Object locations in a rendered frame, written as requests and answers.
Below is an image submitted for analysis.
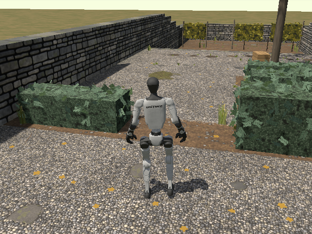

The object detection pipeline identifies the robot left forearm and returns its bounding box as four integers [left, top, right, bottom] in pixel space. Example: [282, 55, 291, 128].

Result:
[127, 119, 136, 136]

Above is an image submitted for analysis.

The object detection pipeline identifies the left robot hand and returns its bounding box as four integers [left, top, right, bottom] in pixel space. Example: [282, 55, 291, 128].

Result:
[126, 134, 137, 144]

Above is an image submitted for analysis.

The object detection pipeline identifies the right robot hand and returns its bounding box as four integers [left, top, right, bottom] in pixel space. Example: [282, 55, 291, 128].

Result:
[175, 132, 187, 143]

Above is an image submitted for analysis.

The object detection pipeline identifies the robot left upper arm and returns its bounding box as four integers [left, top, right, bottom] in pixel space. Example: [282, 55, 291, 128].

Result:
[132, 99, 144, 126]

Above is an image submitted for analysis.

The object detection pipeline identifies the robot head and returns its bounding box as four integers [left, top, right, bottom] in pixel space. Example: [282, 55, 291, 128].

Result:
[146, 77, 162, 100]

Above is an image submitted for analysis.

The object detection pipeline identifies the robot right thigh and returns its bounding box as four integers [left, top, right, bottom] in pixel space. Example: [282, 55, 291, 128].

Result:
[163, 135, 173, 164]

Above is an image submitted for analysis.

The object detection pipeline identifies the robot right forearm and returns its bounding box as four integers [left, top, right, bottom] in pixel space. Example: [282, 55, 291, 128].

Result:
[175, 116, 185, 134]

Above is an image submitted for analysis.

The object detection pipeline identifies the robot right upper arm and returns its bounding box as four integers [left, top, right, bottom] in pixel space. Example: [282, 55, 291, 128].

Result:
[164, 97, 179, 124]

